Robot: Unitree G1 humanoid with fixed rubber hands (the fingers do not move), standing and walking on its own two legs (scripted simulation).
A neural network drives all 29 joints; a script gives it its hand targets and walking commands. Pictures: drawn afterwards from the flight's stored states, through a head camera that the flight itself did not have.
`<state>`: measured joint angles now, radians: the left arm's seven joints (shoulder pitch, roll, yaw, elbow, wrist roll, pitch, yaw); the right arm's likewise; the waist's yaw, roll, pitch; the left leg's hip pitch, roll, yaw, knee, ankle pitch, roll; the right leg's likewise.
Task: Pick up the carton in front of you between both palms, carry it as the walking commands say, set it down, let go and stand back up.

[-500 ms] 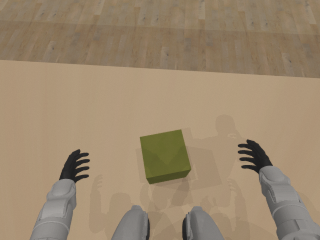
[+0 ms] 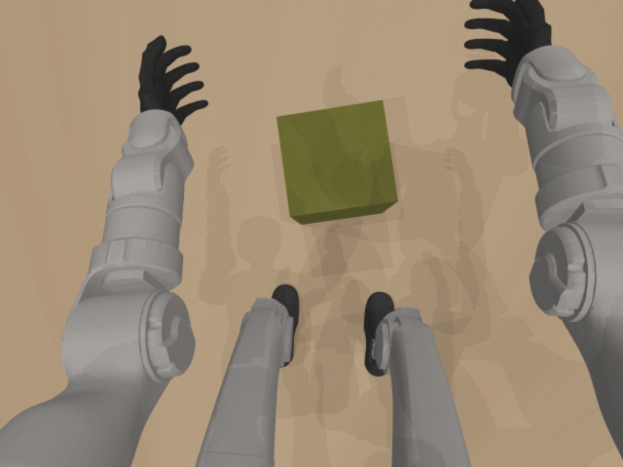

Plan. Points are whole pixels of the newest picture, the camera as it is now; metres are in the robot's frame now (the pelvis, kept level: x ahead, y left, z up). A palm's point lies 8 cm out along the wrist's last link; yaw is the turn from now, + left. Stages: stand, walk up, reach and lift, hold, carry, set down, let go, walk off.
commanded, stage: reach and lift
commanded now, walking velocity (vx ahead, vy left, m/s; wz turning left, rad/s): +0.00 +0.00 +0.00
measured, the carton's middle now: (336, 171) +0.52 +0.02 -0.52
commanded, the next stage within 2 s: none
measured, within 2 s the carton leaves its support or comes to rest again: leaves its support in 1.78 s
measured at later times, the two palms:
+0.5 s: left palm (221, 157) +0.49 +0.22 -0.29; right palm (450, 132) +0.55 -0.17 -0.30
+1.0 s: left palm (243, 171) +0.50 +0.22 -0.45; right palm (421, 153) +0.55 -0.15 -0.46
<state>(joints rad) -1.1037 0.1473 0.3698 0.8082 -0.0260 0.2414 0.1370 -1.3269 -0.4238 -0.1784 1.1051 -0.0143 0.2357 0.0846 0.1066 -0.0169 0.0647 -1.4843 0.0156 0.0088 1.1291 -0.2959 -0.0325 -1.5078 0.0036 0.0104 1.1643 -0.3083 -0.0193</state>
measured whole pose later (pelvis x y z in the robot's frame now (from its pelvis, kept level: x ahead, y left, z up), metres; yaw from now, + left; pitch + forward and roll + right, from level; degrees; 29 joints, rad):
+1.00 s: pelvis -0.02 +0.01 -0.27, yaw +2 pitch +38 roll +3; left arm -1.44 0.27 0.16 1.08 -0.26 0.04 0.18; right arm -1.60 -0.52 0.09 1.25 0.26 0.05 -0.05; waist 0.08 0.04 0.40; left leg -2.27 -0.02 0.01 2.13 -0.52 -0.04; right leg -2.30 -0.01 0.04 2.17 -0.53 -0.01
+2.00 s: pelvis -0.01 +0.01 -0.26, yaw +0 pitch +40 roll +2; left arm -1.15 0.05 0.43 0.72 -0.06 0.25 0.18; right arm -1.28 -0.24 -0.12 0.89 0.03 0.30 -0.10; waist 0.06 0.06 0.09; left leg -2.26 -0.07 -0.04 2.13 -0.57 -0.08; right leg -2.28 0.03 0.03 2.14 -0.55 0.01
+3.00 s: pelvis +0.04 +0.02 +0.00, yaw -3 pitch +29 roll +0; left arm -0.61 -0.13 0.44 0.56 0.21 0.35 0.05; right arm -0.63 0.08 -0.37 0.61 -0.23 0.38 -0.02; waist 0.03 0.01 -0.23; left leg -1.31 -0.05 -0.06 1.26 -0.46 -0.03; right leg -1.32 0.03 0.05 1.26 -0.45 0.01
